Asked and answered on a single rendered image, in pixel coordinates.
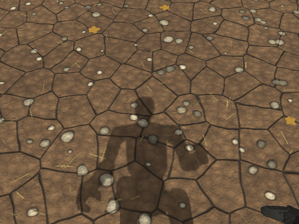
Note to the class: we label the robot right hand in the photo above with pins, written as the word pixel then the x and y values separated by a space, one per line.
pixel 287 214

